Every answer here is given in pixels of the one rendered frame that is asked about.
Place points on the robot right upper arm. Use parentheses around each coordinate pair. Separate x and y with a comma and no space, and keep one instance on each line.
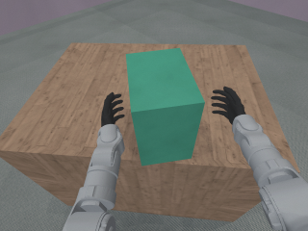
(285,204)

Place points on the pedestal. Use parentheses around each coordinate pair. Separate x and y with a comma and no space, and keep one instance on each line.
(52,138)

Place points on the left robot hand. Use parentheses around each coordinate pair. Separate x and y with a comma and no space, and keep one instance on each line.
(107,116)

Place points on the carton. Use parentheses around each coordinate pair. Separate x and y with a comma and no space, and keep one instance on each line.
(166,105)

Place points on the right robot hand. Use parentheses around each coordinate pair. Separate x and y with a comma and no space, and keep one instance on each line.
(233,104)

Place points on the robot left upper arm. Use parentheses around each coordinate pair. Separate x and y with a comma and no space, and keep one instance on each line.
(90,221)

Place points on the right robot forearm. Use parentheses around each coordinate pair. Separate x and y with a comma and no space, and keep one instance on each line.
(266,162)

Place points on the left robot forearm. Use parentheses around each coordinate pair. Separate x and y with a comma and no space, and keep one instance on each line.
(99,191)

